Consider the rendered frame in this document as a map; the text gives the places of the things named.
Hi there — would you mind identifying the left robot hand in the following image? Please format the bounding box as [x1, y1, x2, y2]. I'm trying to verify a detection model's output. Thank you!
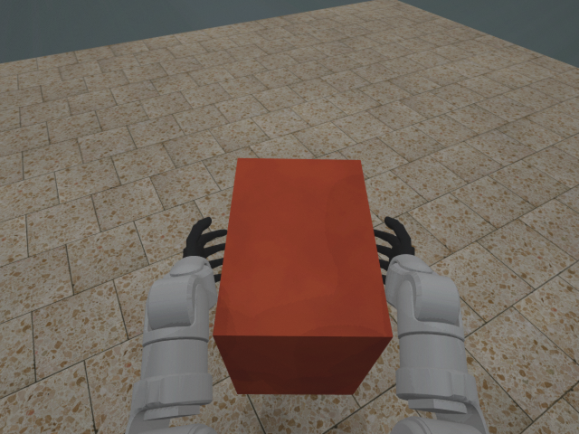
[183, 217, 227, 283]

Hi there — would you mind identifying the robot left forearm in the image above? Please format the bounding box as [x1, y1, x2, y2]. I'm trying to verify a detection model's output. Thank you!
[125, 256, 218, 434]

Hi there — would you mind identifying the carton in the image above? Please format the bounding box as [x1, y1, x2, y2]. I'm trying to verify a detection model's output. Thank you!
[213, 158, 393, 395]

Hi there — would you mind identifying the robot right forearm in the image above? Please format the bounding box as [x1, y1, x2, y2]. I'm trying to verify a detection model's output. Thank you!
[384, 254, 489, 434]

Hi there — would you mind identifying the robot right upper arm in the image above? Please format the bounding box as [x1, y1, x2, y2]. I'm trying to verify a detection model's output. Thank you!
[390, 416, 482, 434]

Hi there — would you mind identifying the right robot hand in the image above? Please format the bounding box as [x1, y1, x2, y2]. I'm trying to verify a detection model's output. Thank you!
[374, 216, 414, 284]

